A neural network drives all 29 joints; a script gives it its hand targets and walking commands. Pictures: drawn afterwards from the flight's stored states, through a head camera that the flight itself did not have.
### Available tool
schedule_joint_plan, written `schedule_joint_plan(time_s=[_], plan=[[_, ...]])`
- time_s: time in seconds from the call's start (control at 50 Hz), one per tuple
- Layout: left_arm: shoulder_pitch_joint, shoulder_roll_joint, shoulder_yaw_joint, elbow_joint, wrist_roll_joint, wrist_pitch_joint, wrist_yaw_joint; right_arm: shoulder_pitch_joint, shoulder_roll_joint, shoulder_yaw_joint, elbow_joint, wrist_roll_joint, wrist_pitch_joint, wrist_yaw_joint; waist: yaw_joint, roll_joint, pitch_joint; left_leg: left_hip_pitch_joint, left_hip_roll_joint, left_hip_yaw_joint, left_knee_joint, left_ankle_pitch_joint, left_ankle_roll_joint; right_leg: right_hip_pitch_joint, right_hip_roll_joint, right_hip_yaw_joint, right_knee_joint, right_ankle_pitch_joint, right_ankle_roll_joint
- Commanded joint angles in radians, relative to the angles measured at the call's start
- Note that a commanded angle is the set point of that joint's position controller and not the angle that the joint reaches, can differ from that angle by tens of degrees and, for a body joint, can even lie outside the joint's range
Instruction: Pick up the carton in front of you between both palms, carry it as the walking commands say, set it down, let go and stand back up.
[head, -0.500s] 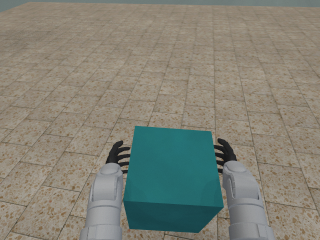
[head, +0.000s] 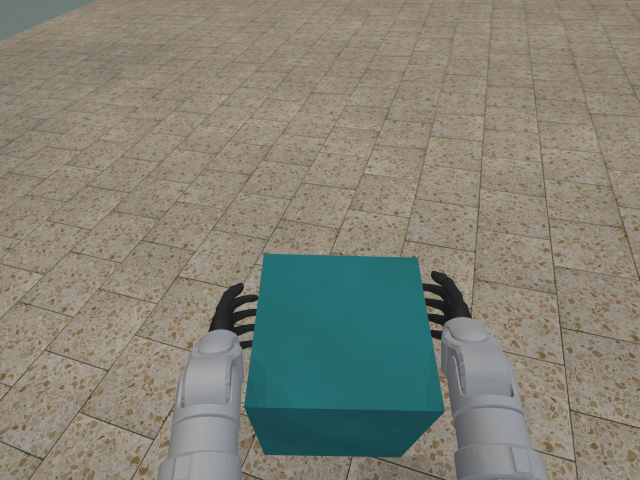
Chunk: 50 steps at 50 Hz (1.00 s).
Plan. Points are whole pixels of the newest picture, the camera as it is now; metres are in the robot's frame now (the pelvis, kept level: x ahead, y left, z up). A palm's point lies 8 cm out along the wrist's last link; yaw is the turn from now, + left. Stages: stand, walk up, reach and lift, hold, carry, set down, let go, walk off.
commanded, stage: hold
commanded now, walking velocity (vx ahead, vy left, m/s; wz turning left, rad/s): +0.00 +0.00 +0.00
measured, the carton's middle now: (336, 362) +0.30 +0.02 -0.05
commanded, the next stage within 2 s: set down in 0.54 s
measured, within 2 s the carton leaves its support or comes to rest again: neither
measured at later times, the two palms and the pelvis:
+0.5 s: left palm (262, 333) +0.30 +0.11 +0.05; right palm (498, 322) +0.31 -0.19 +0.04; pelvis +0.00 -0.05 +0.00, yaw +2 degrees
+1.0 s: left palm (276, 338) +0.34 +0.11 -0.04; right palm (475, 340) +0.33 -0.19 -0.05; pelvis -0.03 -0.02 -0.03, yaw +1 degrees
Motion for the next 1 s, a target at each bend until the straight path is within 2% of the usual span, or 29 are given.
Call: schedule_joint_plan(time_s=[0.0, 0.1, 0.18, 0.38, 0.56, 0.62, 0.68, 0.72, 0.82, 0.86, 0.9, 0.98], plan=[[-0.577, -0.935, -0.513, 0.013, -0.238, -0.037, -0.27, -0.402, 0.893, 0.445, 0.048, 0.194, -0.039, 0.239, -0.072, -0.014, -0.223, -0.367, -0.011, -0.126, -0.164, 0.044, 0.009, 0.44, 0.124, 0.084, 0.064, 0.071, -0.028], [-0.568, -0.956, -0.467, 0.044, -0.209, -0.053, -0.272, -0.46, 0.938, 0.489, 0.039, 0.227, -0.039, 0.259, -0.018, -0.039, -0.25, -0.421, -0.024, -0.117, -0.17, 0.023, 0.036, 0.527, 0.101, 0.097, 0.053, 0.08, -0.013], [-0.556, -0.94, -0.428, 0.052, -0.191, -0.054, -0.27, -0.485, 0.947, 0.508, 0.028, 0.239, -0.034, 0.269, 0.002, -0.06, -0.281, -0.396, -0.038, -0.105, -0.157, 0.027, 0.046, 0.54, 0.083, 0.117, 0.031, 0.064, -0.005], [-0.585, -0.93, -0.405, 0.054, -0.181, -0.052, -0.283, -0.465, 0.932, 0.465, 0.07, 0.219, -0.026, 0.276, -0.022, -0.068, -0.294, -0.363, -0.046, -0.101, -0.133, 0.006, 0.044, 0.517, 0.047, 0.16, -0.01, -0.043, 0.007], [-0.616, -0.925, -0.368, 0.083, -0.169, -0.053, -0.286, -0.502, 0.924, 0.44, 0.087, 0.211, -0.02, 0.275, -0.021, -0.078, -0.285, -0.375, -0.041, -0.106, -0.117, -0.001, 0.041, 0.514, 0.031, 0.168, -0.016, -0.073, 0.013], [-0.683, -0.913, -0.317, 0.142, -0.137, -0.066, -0.285, -0.575, 0.912, 0.374, 0.141, 0.186, -0.033, 0.272, -0.025, -0.071, -0.244, -0.402, -0.042, -0.104, -0.091, -0.05, 0.043, 0.48, 0.034, 0.163, -0.003, -0.146, 0.007], [-0.773, -0.861, -0.182, 0.264, -0.051, -0.105, -0.275, -0.675, 0.842, 0.204, 0.259, 0.11, -0.07, 0.264, -0.043, -0.049, -0.15, -0.471, -0.046, -0.095, -0.041, -0.151, 0.043, 0.39, 0.047, 0.154, 0.027, -0.281, -0.007], [-0.816, -0.804, -0.086, 0.323, 0.01, -0.139, -0.251, -0.724, 0.771, 0.098, 0.318, 0.053, -0.102, 0.248, -0.051, -0.038, -0.102, -0.533, -0.049, -0.085, -0.002, -0.182, 0.041, 0.344, 0.059, 0.149, 0.062, -0.314, -0.013], [-0.815, -0.671, 0.037, 0.368, 0.12, -0.236, -0.202, -0.729, 0.66, -0.021, 0.363, -0.04, -0.201, 0.212, -0.053, -0.051, -0.155, -0.611, -0.072, -0.069, 0.081, -0.11, 0.031, 0.255, 0.089, 0.135, 0.146, -0.215, -0.014], [-0.778, -0.62, 0.067, 0.377, 0.144, -0.285, -0.19, -0.695, 0.61, -0.049, 0.378, -0.068, -0.255, 0.202, -0.053, -0.059, -0.187, -0.677, -0.081, -0.058, 0.125, -0.072, 0.026, 0.186, 0.105, 0.119, 0.208, -0.137, -0.015], [-0.754, -0.606, 0.046, 0.367, 0.128, -0.338, -0.184, -0.66, 0.592, -0.032, 0.373, -0.068, -0.314, 0.197, -0.053, -0.053, -0.248, -0.747, -0.089, -0.053, 0.17, -0.033, 0.015, 0.134, 0.111, 0.115, 0.277, -0.018, -0.021], [-0.768, -0.691, -0.098, 0.351, 0.044, -0.471, -0.182, -0.686, 0.648, 0.093, 0.359, -0.01, -0.45, 0.21, -0.063, -0.029, -0.44, -0.911, -0.112, -0.051, 0.275, 0.012, -0.008, 0.071, 0.115, 0.117, 0.418, 0.173, -0.029]])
